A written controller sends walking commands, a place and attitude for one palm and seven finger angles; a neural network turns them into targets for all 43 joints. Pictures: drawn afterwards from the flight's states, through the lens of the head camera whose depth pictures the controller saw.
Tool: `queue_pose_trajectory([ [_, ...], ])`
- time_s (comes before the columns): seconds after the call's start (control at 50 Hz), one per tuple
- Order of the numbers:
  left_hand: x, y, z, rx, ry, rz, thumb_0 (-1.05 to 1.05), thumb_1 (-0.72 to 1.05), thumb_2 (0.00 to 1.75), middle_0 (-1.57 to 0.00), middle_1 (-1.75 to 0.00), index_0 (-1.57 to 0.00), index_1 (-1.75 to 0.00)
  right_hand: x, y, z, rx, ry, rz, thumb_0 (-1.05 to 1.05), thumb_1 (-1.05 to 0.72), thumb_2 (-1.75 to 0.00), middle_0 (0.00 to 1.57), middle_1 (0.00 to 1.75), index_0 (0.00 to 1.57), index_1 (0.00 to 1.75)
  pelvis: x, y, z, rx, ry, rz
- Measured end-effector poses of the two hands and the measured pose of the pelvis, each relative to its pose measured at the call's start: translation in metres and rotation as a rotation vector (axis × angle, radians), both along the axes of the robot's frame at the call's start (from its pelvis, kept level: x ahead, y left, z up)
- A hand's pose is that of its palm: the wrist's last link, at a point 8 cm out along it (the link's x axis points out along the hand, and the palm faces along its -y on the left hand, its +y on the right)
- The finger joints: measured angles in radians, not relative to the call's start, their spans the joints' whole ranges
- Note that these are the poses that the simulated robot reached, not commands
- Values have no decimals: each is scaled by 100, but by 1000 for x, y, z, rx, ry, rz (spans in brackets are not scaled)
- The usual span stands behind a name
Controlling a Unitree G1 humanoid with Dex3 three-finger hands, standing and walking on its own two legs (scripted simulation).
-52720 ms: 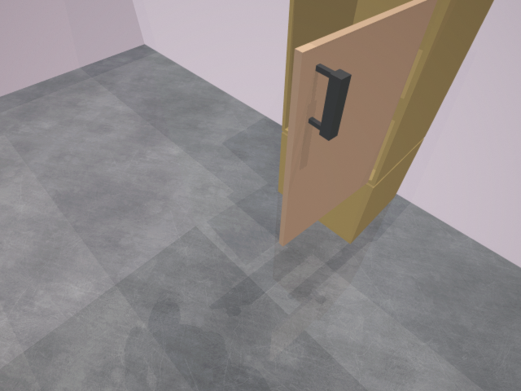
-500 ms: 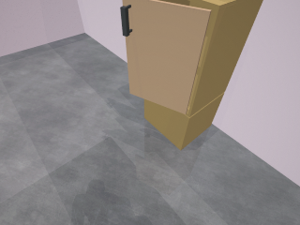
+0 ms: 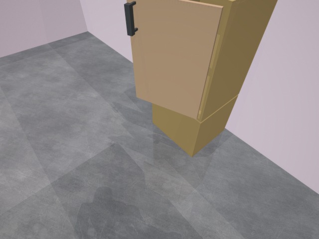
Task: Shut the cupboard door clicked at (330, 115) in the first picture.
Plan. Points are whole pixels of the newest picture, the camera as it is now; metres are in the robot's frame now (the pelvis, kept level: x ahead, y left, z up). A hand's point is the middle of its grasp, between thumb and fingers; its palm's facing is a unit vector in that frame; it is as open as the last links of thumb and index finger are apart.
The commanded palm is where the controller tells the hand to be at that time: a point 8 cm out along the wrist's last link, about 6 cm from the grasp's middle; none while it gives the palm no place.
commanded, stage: look to check the result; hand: left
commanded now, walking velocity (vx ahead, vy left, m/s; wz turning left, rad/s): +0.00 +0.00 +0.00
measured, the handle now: (132, 18) +0.94 +0.16 +0.14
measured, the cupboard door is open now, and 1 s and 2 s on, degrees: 21 21 21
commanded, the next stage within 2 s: walk to a spot facing it in 0.10 s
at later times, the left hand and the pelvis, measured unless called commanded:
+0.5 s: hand out of the picture +0.06 +0.22 -0.18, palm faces +0.11 -0.96 -0.27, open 7.4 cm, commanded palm none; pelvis +0.01 +0.00 -0.01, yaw +6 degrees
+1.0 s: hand out of the picture +0.02 +0.24 -0.17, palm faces +0.39 -0.88 -0.28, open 7.4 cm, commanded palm none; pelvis +0.00 +0.00 -0.01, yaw +24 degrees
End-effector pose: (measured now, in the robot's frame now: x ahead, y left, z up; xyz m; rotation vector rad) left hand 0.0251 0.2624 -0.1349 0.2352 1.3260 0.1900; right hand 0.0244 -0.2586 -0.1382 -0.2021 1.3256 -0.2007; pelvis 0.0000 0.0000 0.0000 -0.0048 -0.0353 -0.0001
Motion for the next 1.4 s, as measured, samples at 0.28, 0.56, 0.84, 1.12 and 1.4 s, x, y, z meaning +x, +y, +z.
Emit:
queue_pose_trajectory([
  [0.28, 34, 10, 7, 25, -53, -22, 1, 91, 89, -20, -30, -20, -30, 37, -19, 9, -40, -48, 37, 0, -90, -89, 20, 30, 20, 30, 10, -2, 1, 1, 8, 9],
  [0.56, 4, 0, -23, -29, -62, 142, 1, 91, 89, -20, -30, -20, -30, 54, 23, -10, 8, 21, 136, 0, -90, -89, 20, 30, 20, 30, 10, 8, -16, -22, -4, 159],
  [0.84, -40, 29, -12, -26, -48, 303, 1, 91, 89, -20, -30, -20, -30, 68, 64, 0, 9, 36, 295, 0, -90, -89, 20, 30, 20, 30, -2, 27, -6, -40, 53, 305],
  [1.12, -57, -6, 7, 78, -145, 440, 1, 91, 89, -20, -30, -20, -30, 137, 22, -15, 14, -2, 436, 0, -90, -89, 20, 30, 20, 30, 5, -19, -13, -11, 67, 490],
  [1.4, -138, -50, -18, -8, -91, 701, 1, 90, 89, -20, -30, -21, -30, 206, 103, -7, 43, -71, 731, 0, -91, -90, 19, 30, 19, 29, 3, -8, -18, 7, 38, 717],
])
